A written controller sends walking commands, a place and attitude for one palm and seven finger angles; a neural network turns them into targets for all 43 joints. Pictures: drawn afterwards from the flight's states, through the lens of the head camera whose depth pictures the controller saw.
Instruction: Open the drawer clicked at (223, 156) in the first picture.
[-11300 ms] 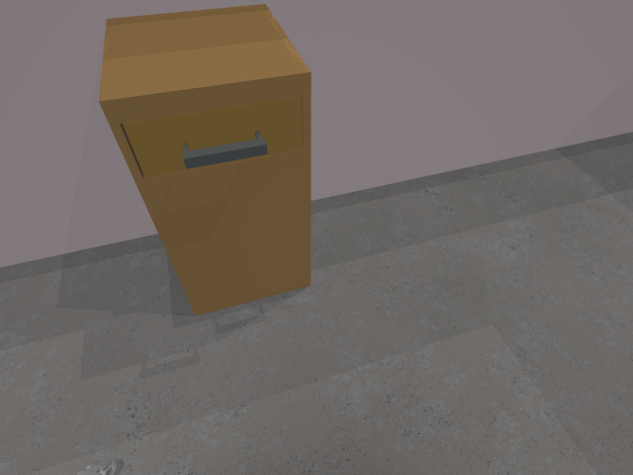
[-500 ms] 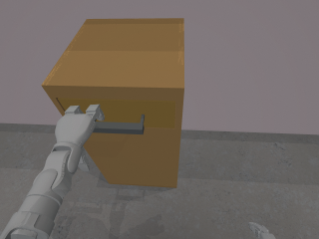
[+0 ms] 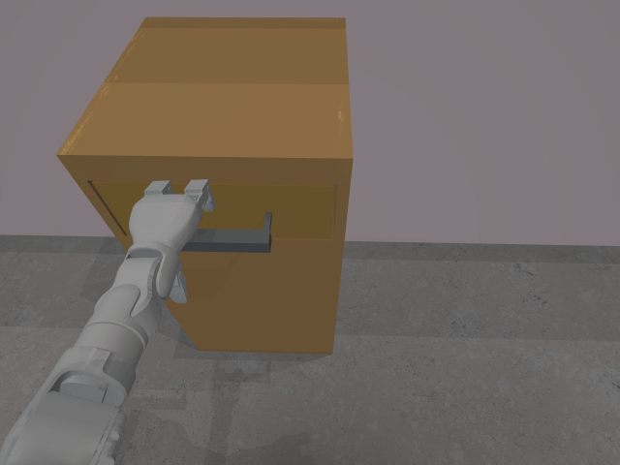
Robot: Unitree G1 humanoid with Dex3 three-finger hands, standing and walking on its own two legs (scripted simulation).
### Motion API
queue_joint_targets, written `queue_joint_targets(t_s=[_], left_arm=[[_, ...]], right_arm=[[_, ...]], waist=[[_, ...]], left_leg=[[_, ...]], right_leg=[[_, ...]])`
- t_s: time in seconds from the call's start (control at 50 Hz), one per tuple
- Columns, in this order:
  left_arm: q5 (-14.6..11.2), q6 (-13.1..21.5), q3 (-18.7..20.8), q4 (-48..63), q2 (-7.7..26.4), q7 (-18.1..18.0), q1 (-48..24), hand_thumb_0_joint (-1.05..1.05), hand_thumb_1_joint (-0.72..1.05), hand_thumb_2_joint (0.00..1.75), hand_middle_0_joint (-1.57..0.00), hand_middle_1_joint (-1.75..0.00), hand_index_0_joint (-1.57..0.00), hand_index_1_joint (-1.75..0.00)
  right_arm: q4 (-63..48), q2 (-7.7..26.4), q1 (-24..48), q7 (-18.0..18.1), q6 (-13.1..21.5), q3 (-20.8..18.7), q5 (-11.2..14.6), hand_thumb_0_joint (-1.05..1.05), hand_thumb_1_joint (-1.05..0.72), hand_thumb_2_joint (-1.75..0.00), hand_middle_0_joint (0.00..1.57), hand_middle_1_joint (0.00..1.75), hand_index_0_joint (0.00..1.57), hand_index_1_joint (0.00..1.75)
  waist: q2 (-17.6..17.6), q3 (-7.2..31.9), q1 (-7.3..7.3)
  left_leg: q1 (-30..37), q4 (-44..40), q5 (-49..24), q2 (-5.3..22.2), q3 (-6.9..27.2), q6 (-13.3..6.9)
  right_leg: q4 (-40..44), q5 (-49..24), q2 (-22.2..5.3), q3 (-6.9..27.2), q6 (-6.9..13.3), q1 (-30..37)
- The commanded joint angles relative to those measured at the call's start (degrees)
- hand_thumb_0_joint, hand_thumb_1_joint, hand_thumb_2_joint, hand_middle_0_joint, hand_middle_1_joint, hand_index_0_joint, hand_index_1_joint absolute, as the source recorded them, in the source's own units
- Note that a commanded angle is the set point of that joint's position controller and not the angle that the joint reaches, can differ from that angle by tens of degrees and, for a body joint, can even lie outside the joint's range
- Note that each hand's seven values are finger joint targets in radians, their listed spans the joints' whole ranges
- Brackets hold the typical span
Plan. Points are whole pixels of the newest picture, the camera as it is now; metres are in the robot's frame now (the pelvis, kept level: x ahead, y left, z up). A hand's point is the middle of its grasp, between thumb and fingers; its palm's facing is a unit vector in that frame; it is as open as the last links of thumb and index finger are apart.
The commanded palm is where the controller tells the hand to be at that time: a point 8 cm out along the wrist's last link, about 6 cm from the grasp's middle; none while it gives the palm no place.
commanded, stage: move the hooked fingers above the handle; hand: left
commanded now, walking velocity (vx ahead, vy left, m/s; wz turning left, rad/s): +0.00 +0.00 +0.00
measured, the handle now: (217, 228) +0.48 +0.18 -0.03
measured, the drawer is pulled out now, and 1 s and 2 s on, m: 0.00 0.00 0.00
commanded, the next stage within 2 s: lower the fingers behind the handle in 1.12 s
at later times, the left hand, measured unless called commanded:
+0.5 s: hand (191, 236) +0.42 +0.19 +0.03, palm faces -0.04 -0.04 -1.00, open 13.8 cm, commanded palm +0.40 +0.20 +0.09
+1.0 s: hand (195, 233) +0.43 +0.19 +0.02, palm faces -0.04 -0.05 -1.00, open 13.7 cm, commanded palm +0.40 +0.19 +0.09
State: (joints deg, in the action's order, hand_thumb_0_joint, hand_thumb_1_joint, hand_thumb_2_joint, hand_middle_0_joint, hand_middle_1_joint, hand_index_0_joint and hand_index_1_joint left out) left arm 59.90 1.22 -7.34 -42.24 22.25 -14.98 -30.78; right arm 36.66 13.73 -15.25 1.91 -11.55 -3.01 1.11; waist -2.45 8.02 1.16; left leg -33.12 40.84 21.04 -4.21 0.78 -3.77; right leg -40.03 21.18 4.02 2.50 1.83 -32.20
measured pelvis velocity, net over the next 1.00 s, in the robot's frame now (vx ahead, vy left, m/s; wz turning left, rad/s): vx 0.01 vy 0.00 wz -0.01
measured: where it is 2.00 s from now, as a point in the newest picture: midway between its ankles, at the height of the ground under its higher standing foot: outside the picture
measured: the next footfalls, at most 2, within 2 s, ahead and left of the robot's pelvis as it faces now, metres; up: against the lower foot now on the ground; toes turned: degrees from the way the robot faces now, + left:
none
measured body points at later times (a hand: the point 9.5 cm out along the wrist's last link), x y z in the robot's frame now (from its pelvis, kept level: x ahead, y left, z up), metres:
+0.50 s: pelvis -0.01 +0.00 +0.00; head +0.05 -0.01 +0.45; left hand +0.42 +0.19 +0.08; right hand +0.05 -0.26 -0.13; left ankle -0.02 +0.08 -0.71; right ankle -0.02 -0.10 -0.71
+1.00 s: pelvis +0.01 +0.00 +0.00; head +0.06 -0.01 +0.45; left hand +0.43 +0.19 +0.08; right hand +0.07 -0.27 -0.13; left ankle -0.02 +0.08 -0.71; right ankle -0.02 -0.10 -0.71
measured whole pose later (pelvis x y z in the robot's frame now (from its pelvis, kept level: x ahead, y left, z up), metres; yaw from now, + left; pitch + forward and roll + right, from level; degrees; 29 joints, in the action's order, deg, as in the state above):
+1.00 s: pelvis +0.01 +0.00 +0.00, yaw -1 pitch +15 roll -1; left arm 60.5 -0.1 -6.7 -47.9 20.8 -17.0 -33.8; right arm 36.9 13.6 -17.3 1.3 -11.8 -3.2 0.9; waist -2.8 9.2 2.5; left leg -34.1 40.9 21.5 -3.5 0.2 -3.7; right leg -39.7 21.1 4.7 3.0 2.0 -33.3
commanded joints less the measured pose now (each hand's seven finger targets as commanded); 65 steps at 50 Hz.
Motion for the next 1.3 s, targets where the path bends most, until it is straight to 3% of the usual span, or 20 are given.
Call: queue_joint_targets(t_s=[0.0,0.1,0.18,0.22,0.26,0.3,0.32,0.34,0.38,0.46,0.62,0.7,0.88,1.0,1.08,1.14,1.16,1.2,1.22,1.28], left_arm=[[0.1,1.9,5.3,10.8,10.9,-3.9,-23.9,0.00,-0.50,0.30,-0.30,-1.20,-0.30,-1.20],[0.8,0.7,3.1,6.6,7.9,-6.4,-27.8,0.00,-0.50,0.30,-0.30,-1.20,-0.30,-1.20],[1.2,-0.7,6.6,5.6,11.7,-8.0,-28.3,0.00,-0.50,0.30,-0.30,-1.20,-0.30,-1.20],[1.3,-1.7,5.2,4.2,10.0,-8.2,-27.2,0.00,-0.50,0.30,-0.30,-1.20,-0.30,-1.20],[1.1,-3.1,5.7,1.3,10.8,-7.9,-26.8,0.00,-0.50,0.30,-0.30,-1.20,-0.30,-1.20],[1.1,-3.3,6.7,1.7,12.6,-7.1,-26.5,0.00,-0.50,0.30,-0.30,-1.20,-0.30,-1.20],[0.8,-3.2,4.0,2.7,9.9,-6.6,-28.3,0.00,-0.50,0.30,-0.30,-1.20,-0.30,-1.20],[1.0,-2.7,5.4,3.1,11.4,-6.3,-27.6,0.00,-0.50,0.30,-0.30,-1.20,-0.30,-1.20],[0.2,-2.1,3.1,3.3,8.7,-5.0,-27.2,0.00,-0.50,0.30,-0.30,-1.20,-0.30,-1.20],[0.5,-0.5,3.5,2.7,9.8,-4.6,-27.8,0.00,-0.50,0.30,-0.30,-1.20,-0.30,-1.20],[1.2,-0.4,2.8,2.3,9.4,-7.0,-34.5,0.00,-0.50,0.30,-0.30,-1.20,-0.30,-1.20],[0.9,-1.4,3.4,1.5,9.4,-6.7,-33.7,0.00,-0.50,0.30,-0.30,-1.20,-0.30,-1.20],[0.5,-1.6,4.8,3.4,10.5,-4.3,-26.1,0.00,-0.50,0.30,-0.30,-1.20,-0.30,-1.20],[0.5,1.1,5.6,11.9,11.0,-5.1,-24.3,0.00,-0.50,0.30,-0.30,-1.20,-0.30,-1.20],[0.5,-0.6,5.5,8.7,10.3,-6.3,-22.6,0.00,-0.50,0.30,-0.30,-1.20,-0.30,-1.20],[0.8,-1.6,6.1,8.7,12.2,-6.2,-24.0,0.00,-0.50,0.30,-0.30,-1.20,-0.30,-1.20],[0.5,-1.6,3.7,9.6,9.6,-5.8,-24.9,0.00,-0.50,0.30,-0.30,-1.20,-0.30,-1.20],[0.3,-1.2,4.0,9.0,10.1,-5.1,-25.4,0.00,-0.50,0.30,-0.30,-1.20,-0.30,-1.20],[0.4,-1.2,2.6,7.4,8.6,-4.7,-25.7,0.00,-0.50,0.30,-0.30,-1.20,-0.30,-1.20],[0.0,-0.4,2.2,5.6,7.4,-3.7,-24.3,0.00,-0.50,0.30,-0.30,-1.20,-0.30,-1.20]], right_arm=[[-5.1,7.8,-2.6,-0.2,1.6,-3.2,-0.8,0.00,-0.90,-0.90,0.20,0.30,0.20,0.30],[-3.8,8.1,-3.8,-0.9,1.5,-3.5,-0.9,0.00,-0.90,-0.90,0.20,0.30,0.20,0.30],[-3.6,8.5,-4.1,-1.0,1.4,-3.6,-1.2,0.00,-0.90,-0.90,0.20,0.30,0.20,0.30],[-3.9,8.2,-3.8,-1.0,1.3,-3.3,-0.9,0.00,-0.90,-0.90,0.20,0.30,0.20,0.30],[-3.8,8.5,-3.8,-0.8,1.2,-3.1,-0.7,0.00,-0.90,-0.90,0.20,0.30,0.20,0.30],[-4.5,8.5,-3.4,-0.4,1.3,-2.9,-0.4,0.00,-0.90,-0.90,0.20,0.30,0.20,0.30],[-4.7,8.4,-3.3,-0.3,1.4,-2.9,-0.5,0.00,-0.90,-0.90,0.20,0.30,0.20,0.30],[-4.5,8.4,-3.6,-0.2,1.5,-3.1,-0.4,0.00,-0.90,-0.90,0.20,0.30,0.20,0.30],[-4.9,8.2,-3.6,-0.1,1.7,-3.0,-0.3,0.00,-0.90,-0.90,0.20,0.30,0.20,0.30],[-4.7,8.2,-3.8,0.4,2.2,-2.9,-0.2,0.00,-0.90,-0.90,0.20,0.30,0.20,0.30],[-4.0,8.1,-4.3,0.1,3.1,-3.0,-0.5,0.00,-0.90,-0.90,0.20,0.30,0.20,0.30],[-3.8,8.2,-5.2,-0.3,2.9,-3.3,-0.7,0.00,-0.90,-0.90,0.20,0.30,0.20,0.30],[-5.3,8.1,-3.8,-0.2,1.3,-2.8,-0.6,0.00,-0.90,-0.90,0.20,0.30,0.20,0.30],[-5.7,7.5,-3.0,-0.5,1.5,-3.3,-0.8,0.00,-0.90,-0.90,0.20,0.30,0.20,0.30],[-4.9,7.5,-1.8,-0.6,1.3,-3.0,-0.6,0.00,-0.90,-0.90,0.20,0.30,0.20,0.30],[-5.0,7.8,-1.3,-0.2,1.4,-2.9,-0.4,0.00,-0.90,-0.90,0.20,0.30,0.20,0.30],[-5.3,7.6,-1.0,-0.2,1.5,-2.9,-0.3,0.00,-0.90,-0.90,0.20,0.30,0.20,0.30],[-5.0,7.5,-1.3,0.1,1.7,-3.0,-0.1,0.00,-0.90,-0.90,0.20,0.30,0.20,0.30],[-4.7,7.6,-1.2,0.2,1.6,-2.9,-0.2,0.00,-0.90,-0.90,0.20,0.30,0.20,0.30],[-4.9,7.5,-1.5,0.2,1.6,-3.0,-0.2,0.00,-0.90,-0.90,0.20,0.30,0.20,0.30]], waist=[[0.3,22.3,0.46],[0.7,20.7,1.91],[0.6,23.7,0.89],[-0.3,22.0,0.85],[3.1,19.3,1.41],[2.9,20.2,0.62],[1.8,19.8,1.78],[3.0,20.3,1.32],[2.7,19.5,2.07],[3.1,16.3,2.35],[0.5,19.2,3.65],[0.2,23.5,2.97],[3.4,21.4,1.30],[-1.2,23.7,0.24],[2.2,18.7,1.04],[3.1,19.5,0.91],[2.0,20.0,1.34],[1.4,20.0,1.42],[2.4,18.1,2.46],[3.3,17.6,2.12]], left_leg=[[15.5,-1.2,-31.1,2.6,1.3,2.1],[14.2,-0.8,-28.9,3.0,1.5,2.4],[14.2,-1.0,-28.5,3.0,1.3,2.4],[13.8,-1.6,-28.0,3.0,1.0,2.3],[11.2,-2.4,-24.4,2.9,0.3,1.6],[10.7,-3.2,-23.2,2.6,0.2,1.4],[11.6,-3.2,-23.0,2.7,0.0,1.3],[12.0,-3.3,-23.5,2.9,0.1,1.2],[12.6,-3.3,-23.8,2.8,0.2,1.2],[11.3,-3.8,-19.6,2.7,0.3,0.9],[12.8,-2.0,-19.9,2.5,0.8,1.3],[14.7,-0.9,-25.3,2.6,1.0,1.6],[11.1,-1.4,-28.7,2.3,-0.2,1.0],[15.7,-1.3,-33.2,2.7,0.3,1.3],[12.5,-2.1,-28.5,2.5,-0.1,1.2],[12.2,-2.7,-25.0,2.1,-0.4,0.9],[12.6,-2.8,-24.4,2.0,-0.4,0.9],[13.6,-2.6,-24.9,2.0,-0.1,0.9],[13.6,-2.4,-24.4,2.2,0.1,0.9],[12.9,-2.3,-24.0,2.2,0.2,0.9]], right_leg=[[2.2,-22.9,-0.6,-1.3,1.5,5.5],[1.9,-20.0,-0.2,-2.0,1.5,2.1],[1.6,-20.1,-0.1,-1.9,1.8,4.4],[2.0,-19.8,-0.1,-2.1,1.8,4.2],[3.1,-18.9,-0.2,-1.9,1.5,5.3],[3.5,-19.1,-0.4,-1.4,1.5,7.2],[3.9,-19.2,-0.5,-1.2,1.4,6.7],[4.1,-19.5,-0.6,-1.2,1.4,7.2],[4.4,-19.5,-0.6,-1.3,1.4,6.9],[5.1,-16.2,-0.7,-1.2,1.4,5.1],[3.6,-15.3,-0.5,-1.6,1.4,1.5],[2.5,-19.1,-0.3,-1.9,1.4,2.9],[3.1,-26.0,-0.7,-0.7,1.2,9.1],[2.7,-26.6,-0.7,-0.6,1.3,8.5],[3.5,-24.4,-0.6,-0.9,1.3,7.9],[4.1,-23.3,-0.7,-0.4,1.2,9.2],[4.3,-22.9,-0.9,-0.5,1.2,9.1],[4.3,-22.4,-0.9,-0.6,1.3,8.5],[4.4,-21.8,-0.8,-0.9,1.2,6.8],[4.4,-20.9,-0.9,-0.9,1.3,6.2]])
